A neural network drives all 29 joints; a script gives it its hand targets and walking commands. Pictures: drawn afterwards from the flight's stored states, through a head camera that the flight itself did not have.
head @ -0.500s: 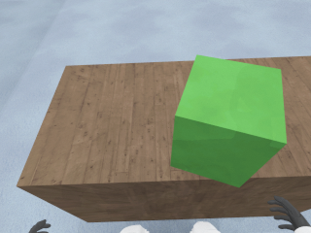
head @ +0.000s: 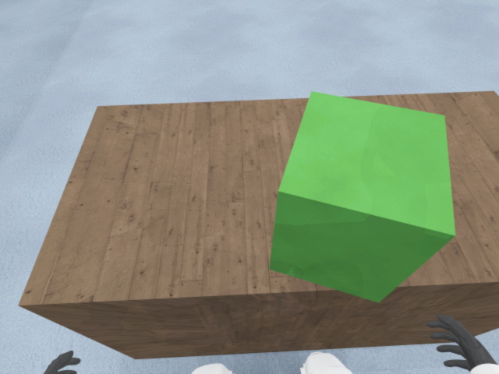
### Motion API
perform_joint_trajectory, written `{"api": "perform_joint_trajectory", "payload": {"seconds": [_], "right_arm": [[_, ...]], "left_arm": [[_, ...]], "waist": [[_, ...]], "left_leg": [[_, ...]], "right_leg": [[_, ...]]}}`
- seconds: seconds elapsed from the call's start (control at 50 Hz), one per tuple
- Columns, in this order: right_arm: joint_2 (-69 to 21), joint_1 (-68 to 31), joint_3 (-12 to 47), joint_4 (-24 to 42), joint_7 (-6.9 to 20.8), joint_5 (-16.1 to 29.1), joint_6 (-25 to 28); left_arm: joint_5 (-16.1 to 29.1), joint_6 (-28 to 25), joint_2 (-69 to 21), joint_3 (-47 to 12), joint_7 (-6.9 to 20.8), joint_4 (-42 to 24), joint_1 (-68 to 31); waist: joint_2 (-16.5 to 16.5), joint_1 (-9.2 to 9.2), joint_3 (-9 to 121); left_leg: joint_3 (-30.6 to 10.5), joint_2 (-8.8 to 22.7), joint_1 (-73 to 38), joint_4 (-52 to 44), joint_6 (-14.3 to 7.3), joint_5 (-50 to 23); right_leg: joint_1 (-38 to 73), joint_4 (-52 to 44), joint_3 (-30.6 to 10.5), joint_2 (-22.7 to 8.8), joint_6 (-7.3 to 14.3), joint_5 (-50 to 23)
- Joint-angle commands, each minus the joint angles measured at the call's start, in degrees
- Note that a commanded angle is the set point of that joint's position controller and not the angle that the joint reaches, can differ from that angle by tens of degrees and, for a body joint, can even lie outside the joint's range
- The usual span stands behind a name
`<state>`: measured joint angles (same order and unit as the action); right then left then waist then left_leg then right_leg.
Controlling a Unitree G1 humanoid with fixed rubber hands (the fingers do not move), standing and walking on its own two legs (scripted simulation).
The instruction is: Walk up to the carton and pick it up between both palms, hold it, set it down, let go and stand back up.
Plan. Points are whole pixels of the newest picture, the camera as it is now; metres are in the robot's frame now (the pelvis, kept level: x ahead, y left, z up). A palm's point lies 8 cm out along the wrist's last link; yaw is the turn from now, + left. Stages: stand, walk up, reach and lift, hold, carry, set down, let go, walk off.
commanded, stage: walk up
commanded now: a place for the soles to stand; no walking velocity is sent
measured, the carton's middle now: (346, 201) +0.37 -0.15 +0.05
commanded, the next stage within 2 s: reach and lift in 1.98 s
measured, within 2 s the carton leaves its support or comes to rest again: neither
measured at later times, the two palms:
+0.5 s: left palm out of the picture +0.11 +0.27 -0.11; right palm out of the picture +0.05 -0.38 -0.02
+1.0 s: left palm out of the picture +0.10 +0.19 -0.08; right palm out of the picture +0.00 -0.45 -0.05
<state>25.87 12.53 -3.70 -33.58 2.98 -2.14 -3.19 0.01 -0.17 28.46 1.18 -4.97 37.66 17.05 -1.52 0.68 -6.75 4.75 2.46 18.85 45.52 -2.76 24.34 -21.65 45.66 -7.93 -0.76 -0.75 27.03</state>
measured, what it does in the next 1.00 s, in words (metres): steps to the right: right foot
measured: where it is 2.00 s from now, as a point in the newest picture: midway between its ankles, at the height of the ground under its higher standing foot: outside the picture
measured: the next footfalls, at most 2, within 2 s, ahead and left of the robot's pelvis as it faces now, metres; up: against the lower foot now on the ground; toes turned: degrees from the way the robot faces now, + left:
right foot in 0.68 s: +0.01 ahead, -0.27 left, +0.00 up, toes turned +1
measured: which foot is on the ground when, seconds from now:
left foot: down 0.00-1.00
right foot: down 0.00-0.28, up 0.30-0.66, down 0.68-1.00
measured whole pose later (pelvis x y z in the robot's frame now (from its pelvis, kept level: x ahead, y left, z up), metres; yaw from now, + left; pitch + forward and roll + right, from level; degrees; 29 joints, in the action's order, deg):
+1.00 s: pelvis -0.06 -0.11 +0.00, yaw -6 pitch -4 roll +0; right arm 27.0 17.8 -2.1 -34.5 -1.4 -0.4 0.3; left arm 0.0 4.2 25.9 1.2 2.0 37.7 11.9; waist 1.8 0.7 -7.8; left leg 2.7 4.0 17.8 42.9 0.8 20.9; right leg -19.4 43.1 -7.6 1.2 -0.9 20.9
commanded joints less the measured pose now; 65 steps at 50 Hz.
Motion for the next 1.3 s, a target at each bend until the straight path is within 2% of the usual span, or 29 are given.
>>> {"api": "perform_joint_trajectory", "payload": {"seconds": [0.0, 0.04, 0.08, 0.1, 0.12, 0.14, 0.16, 0.24, 0.26, 0.28, 0.3, 0.34, 0.4, 0.48, 0.6, 0.62, 0.64, 0.66, 0.68, 0.7, 0.76, 0.82, 0.88, 0.92, 0.94, 1.0, 1.06, 1.18, 1.28], "right_arm": [[11.86, 1.00, -3.45, 2.28, -1.24, 0.98, 2.22], [10.94, -0.62, -3.03, 2.70, -1.35, 1.04, 1.72], [10.35, -5.19, -2.76, 3.99, -1.11, 1.25, 0.65], [10.32, -5.40, -2.68, 4.13, -0.76, 1.54, 0.39], [9.90, -5.57, -2.69, 5.04, -0.49, 1.86, 0.29], [9.19, -2.96, -2.77, 5.24, -0.60, 1.92, -0.09], [10.71, -4.29, -3.38, 5.18, -0.78, 1.70, -0.63], [10.71, -1.18, -3.96, 4.00, -0.69, 0.86, 0.96], [13.62, 8.30, -3.02, 0.06, -4.69, 3.56, 3.49], [20.17, 12.20, -4.83, -0.91, -6.15, 2.05, 4.21], [21.37, 13.75, -5.11, -0.68, -7.17, 1.43, 4.33], [19.44, 14.27, -4.39, -1.24, -8.58, 1.56, 4.48], [16.30, 11.33, -4.09, 1.27, -8.51, 1.59, 4.60], [16.97, 9.17, -4.13, 3.77, -7.82, 1.34, 4.82], [19.31, -0.55, -4.48, 5.98, -7.00, 1.66, 3.99], [18.68, -0.91, -4.21, 5.54, -6.63, 1.63, 3.51], [15.57, 2.39, -3.12, 4.48, -6.26, 1.49, 3.02], [11.75, 5.71, -2.13, 3.87, -5.94, 1.91, 2.62], [8.19, 3.40, -0.83, 6.38, -6.43, 2.87, 2.59], [11.39, -0.74, -1.75, 7.21, -7.57, 3.60, 2.29], [12.53, 5.70, -2.07, 3.84, -6.90, 3.52, 3.18], [11.18, 5.80, -1.71, 1.83, -5.63, 3.45, 3.94], [9.92, 9.19, -1.73, -0.54, -5.55, 3.33, 4.45], [16.40, 5.59, -2.88, 0.46, -5.45, 2.28, 5.33], [16.49, 3.14, -3.03, 1.12, -5.24, 2.05, 5.60], [14.77, -0.87, -2.06, 1.89, -4.54, 2.35, 5.54], [11.72, 1.75, -1.80, 1.31, -4.30, 3.79, 4.68], [14.17, 0.80, -2.21, 0.61, -4.37, 3.09, 5.22], [13.24, 0.27, -1.87, 0.88, -4.24, 3.27, 4.92]], "left_arm": [[1.06, -1.31, 9.42, 3.51, -0.74, -3.16, -0.14], [0.52, -1.96, 8.95, 2.97, -0.40, -1.77, 2.14], [0.42, -1.89, 8.94, 3.08, -0.34, -0.68, 4.71], [0.19, -1.88, 11.10, 3.72, -0.36, -0.70, 3.12], [-0.54, -1.67, 15.08, 4.82, -0.41, -1.17, 2.24], [-0.71, -1.61, 17.55, 5.49, -0.23, -2.31, 1.17], [-0.64, -1.64, 17.28, 5.38, -0.24, -2.24, 1.88], [-0.64, -1.89, 15.36, 5.14, -0.50, -2.73, -0.40], [-1.13, 2.02, 12.29, 3.87, 4.09, -6.16, -9.64], [-0.97, 3.21, 6.72, 3.64, 5.35, -6.81, -8.05], [-2.73, 4.63, 5.92, 4.05, 4.77, -7.60, -6.39], [-3.30, 5.81, 7.30, 5.21, 4.77, -7.18, -6.30], [-4.24, 5.90, 7.94, 5.78, 5.90, -4.94, -3.81], [-3.39, 6.75, 7.52, 5.89, 6.78, -5.58, -7.58], [-2.05, 5.37, 8.67, 6.18, 8.97, -3.48, -3.66], [-1.94, 4.82, 8.98, 6.50, 8.83, -2.04, -0.20], [-2.03, 4.29, 10.21, 7.04, 8.41, -0.26, 1.86], [-2.28, 3.77, 13.35, 7.77, 7.74, -0.58, 0.87], [-2.58, 3.33, 16.74, 8.18, 7.50, -4.42, -3.80], [-1.93, 3.13, 16.94, 8.07, 7.42, -5.07, -4.63], [-0.97, 2.90, 11.65, 6.49, 6.37, -4.77, -7.85], [-0.83, 3.14, 9.58, 5.28, 5.68, -4.81, -8.24], [0.27, 3.53, 9.04, 4.31, 5.79, -3.89, -11.11], [0.97, 3.04, 6.77, 4.17, 6.47, -3.51, -9.08], [0.68, 3.39, 7.48, 4.99, 6.37, -3.03, -7.66], [0.08, 2.27, 9.05, 4.95, 6.75, -1.64, -4.94], [0.23, 1.09, 11.70, 4.80, 6.62, -2.20, -11.00], [0.91, 1.57, 9.23, 4.03, 7.02, -1.04, -10.38], [0.85, 1.43, 9.60, 3.88, 7.03, -1.18, -11.93]], "waist": [[-6.21, 2.18, 5.01], [-8.29, 1.05, 8.57], [-7.88, -1.59, 8.17], [-6.12, -1.69, 6.57], [0.85, -1.18, 5.44], [7.14, 0.16, 5.64], [9.58, -1.57, 4.59], [9.16, 0.46, 4.85], [19.22, 3.76, 4.31], [0.33, 4.18, 5.10], [-0.27, 3.72, 4.92], [2.24, 1.92, 3.76], [-3.65, 0.84, 5.80], [-10.44, 1.66, 1.53], [-17.05, -1.98, 1.24], [-14.46, -3.81, 2.70], [-5.32, -4.10, 3.98], [9.28, -4.16, 1.53], [16.80, -3.23, -1.01], [14.62, -5.51, -0.81], [14.66, -1.93, 2.67], [13.53, -2.00, 5.96], [11.19, 1.18, 6.17], [-2.70, 0.26, 5.73], [-3.53, -0.34, 4.59], [-2.49, -3.03, 3.66], [6.24, 0.46, 6.96], [1.62, -0.70, 6.39], [3.18, -0.45, 7.11]], "left_leg": [[-15.52, 17.99, -14.61, -18.99, -8.19, -30.01], [-9.22, 15.02, -16.66, -13.18, -6.57, -43.42], [-4.09, 11.70, -10.26, -8.94, -4.66, -35.79], [-3.07, 9.45, -5.52, -6.76, -2.23, -25.69], [-1.84, 5.55, -0.26, -0.31, 0.62, -15.42], [-3.67, 0.89, 2.07, 3.97, 2.37, 2.96], [-8.02, -0.09, 3.59, 7.34, 2.35, 13.21], [-8.10, 1.93, -1.13, -7.47, 1.16, 2.58], [-11.15, 5.38, -9.66, -15.39, 0.50, -6.82], [-26.10, 21.16, -16.20, -23.76, -2.02, -17.81], [-30.15, 30.22, -14.00, -22.41, -6.34, -29.43], [-21.01, 26.69, -14.64, -17.34, -6.70, -44.70], [-12.09, 20.02, -14.99, -14.57, -3.98, -45.32], [-13.30, 20.49, -7.36, -19.32, -7.02, -23.26], [-5.79, 18.26, 3.68, -18.51, -5.02, -2.12], [-3.71, 17.19, 5.79, -12.93, -4.35, -0.82], [-1.07, 13.84, 8.45, -2.14, -3.00, 0.00], [2.04, 7.82, 10.57, 13.63, -0.36, 4.68], [-1.94, -0.13, 16.82, 18.38, 1.84, 15.01], [-6.83, -1.15, 12.72, 21.90, 2.05, 15.32], [-4.90, 1.68, 7.83, 14.11, 2.09, 9.64], [-3.44, 0.42, 1.69, 1.86, 1.91, 9.36], [-3.05, -0.31, -12.49, -18.24, 1.35, -7.15], [-23.12, 16.01, -7.67, -25.22, -4.85, 0.92], [-24.12, 19.77, -1.85, -25.98, -8.40, 3.56], [-13.35, 13.03, 3.58, -19.22, -2.98, -0.97], [-5.01, 1.30, -5.38, -10.75, 2.32, -1.29], [-10.03, 8.10, -5.21, -17.47, 0.04, -7.77], [-7.47, 6.07, -6.25, -16.25, 1.10, -6.97]], "right_leg": [[-9.63, 9.88, 1.96, 0.07, 0.86, 7.84], [-5.76, 3.06, 6.30, -0.60, 0.38, 2.94], [3.02, -9.42, 9.49, -0.27, 0.55, -11.95], [6.23, -12.45, 5.30, -0.62, 1.53, -20.31], [6.82, -13.92, -7.99, -6.11, 4.57, -25.45], [4.09, -17.46, -24.02, -13.93, 10.62, -22.75], [2.81, -19.66, -28.66, -16.53, 15.73, -18.56], [2.10, -15.81, -22.11, -12.60, 11.96, -20.54], [-6.82, -6.22, -9.89, -1.14, 6.65, -31.67], [-15.89, 9.87, -1.79, 5.64, 1.09, -11.34], [-17.97, 16.95, -5.19, 4.05, -0.08, 9.16], [-17.83, 25.75, -8.37, 2.67, 0.36, 7.17], [-16.83, 26.55, -4.10, 0.89, -0.11, -0.57], [-15.17, 22.41, -0.33, -0.30, -1.44, -3.32], [3.23, 0.01, 9.86, -2.36, 0.33, -4.15], [9.69, -6.75, 11.01, -1.46, 1.33, -5.17], [15.51, -10.67, 10.78, 1.28, 1.89, -4.90], [11.54, -20.80, -3.65, -3.96, 5.00, -5.58], [2.32, -28.06, -26.26, -11.57, 9.17, -3.54], [-1.43, -29.67, -28.06, -13.23, 14.24, -0.36], [4.02, -22.22, -16.83, -7.96, 12.64, -11.93], [4.73, -20.69, -15.37, -8.75, 12.27, -19.13], [-1.74, -15.76, -10.89, -6.87, 7.72, -15.33], [-3.58, -2.74, -1.30, 0.83, 2.05, -6.05], [0.36, 0.94, 2.17, 1.09, 1.19, -0.51], [9.00, -11.78, 0.17, -2.01, 3.04, -9.92], [2.01, -20.47, -12.44, -7.78, 7.73, -11.20], [4.69, -13.84, -3.18, -2.89, 3.74, -17.94], [4.14, -16.68, -5.23, -4.39, 4.67, -16.67]]}}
